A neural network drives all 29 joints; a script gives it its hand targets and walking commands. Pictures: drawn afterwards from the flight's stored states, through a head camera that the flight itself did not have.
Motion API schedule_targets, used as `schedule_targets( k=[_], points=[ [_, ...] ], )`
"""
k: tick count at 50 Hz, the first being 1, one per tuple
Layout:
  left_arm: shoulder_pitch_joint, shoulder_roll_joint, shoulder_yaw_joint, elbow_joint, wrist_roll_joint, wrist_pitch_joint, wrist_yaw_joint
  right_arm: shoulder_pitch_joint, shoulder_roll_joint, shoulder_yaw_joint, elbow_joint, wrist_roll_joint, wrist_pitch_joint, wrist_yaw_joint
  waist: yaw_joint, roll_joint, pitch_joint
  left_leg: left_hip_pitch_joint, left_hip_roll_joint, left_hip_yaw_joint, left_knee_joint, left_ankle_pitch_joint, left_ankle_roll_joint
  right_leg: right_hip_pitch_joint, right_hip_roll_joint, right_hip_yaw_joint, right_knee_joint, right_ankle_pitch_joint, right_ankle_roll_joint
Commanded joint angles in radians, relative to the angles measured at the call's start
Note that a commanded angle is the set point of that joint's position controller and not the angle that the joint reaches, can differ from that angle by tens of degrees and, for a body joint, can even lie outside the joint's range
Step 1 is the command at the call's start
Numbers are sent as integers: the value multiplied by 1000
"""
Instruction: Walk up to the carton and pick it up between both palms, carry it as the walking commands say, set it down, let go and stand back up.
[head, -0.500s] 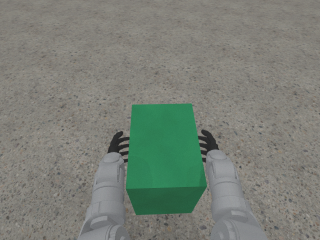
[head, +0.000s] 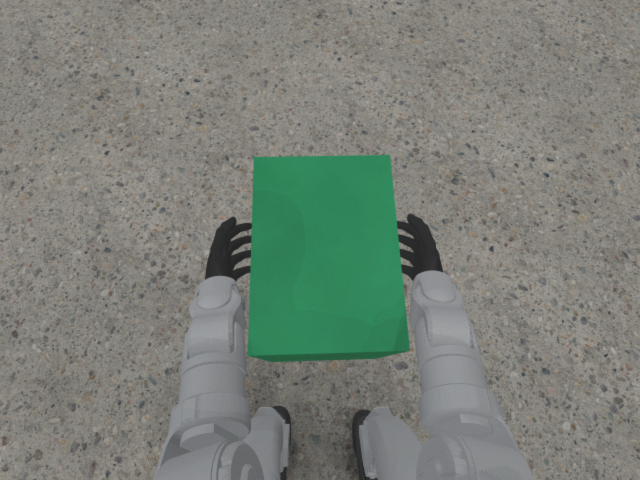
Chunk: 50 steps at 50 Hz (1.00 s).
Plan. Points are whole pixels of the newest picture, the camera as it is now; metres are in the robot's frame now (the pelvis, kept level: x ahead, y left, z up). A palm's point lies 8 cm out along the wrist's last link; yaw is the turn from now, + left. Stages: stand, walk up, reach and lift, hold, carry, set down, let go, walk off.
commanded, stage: set down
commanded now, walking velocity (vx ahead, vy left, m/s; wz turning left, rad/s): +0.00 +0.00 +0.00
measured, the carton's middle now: (322, 272) +0.38 +0.01 -0.11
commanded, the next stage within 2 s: none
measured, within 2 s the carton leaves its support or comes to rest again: neither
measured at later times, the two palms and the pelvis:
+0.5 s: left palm (234, 276) +0.38 +0.14 -0.13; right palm (405, 275) +0.38 -0.12 -0.13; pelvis -0.02 +0.01 -0.07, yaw +0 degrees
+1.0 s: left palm (243, 276) +0.41 +0.14 -0.21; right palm (392, 274) +0.41 -0.12 -0.22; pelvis -0.03 +0.00 -0.15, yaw +1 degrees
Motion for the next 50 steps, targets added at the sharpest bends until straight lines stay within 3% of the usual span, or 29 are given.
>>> schedule_targets(
  k=[1, 9, 22, 35, 50],
  points=[
    [-463, -858, -536, 107, -100, -25, -231, -461, 919, 531, 92, 104, -33, 192, 11, -11, -603, 236, -123, -7, 20, 179, 33, 184, 98, 33, -31, 190, 7],
    [-532, -894, -546, 126, -102, -24, -233, -543, 904, 533, 108, 107, -38, 202, 4, 5, -683, 136, -134, -6, 116, 118, 23, 24, 114, 9, 83, 109, 3],
    [-622, -922, -552, 158, -118, -20, -196, -659, 890, 521, 141, 126, -38, 212, -4, 14, -803, -14, -151, -5, 277, 87, 7, -196, 133, -19, 262, 58, -3],
    [-723, -911, -554, 184, -155, -12, -165, -750, 905, 527, 167, 161, -23, 177, -4, 11, -917, -200, -173, 22, 449, 60, -2, -332, 149, -34, 424, 49, 16],
    [-865, -874, -488, 259, -168, -7, -139, -895, 863, 478, 214, 177, -21, 139, 0, 8, -969, -386, -190, 49, 597, 0, -14, -477, 165, -59, 576, 4, 33]
  ],
)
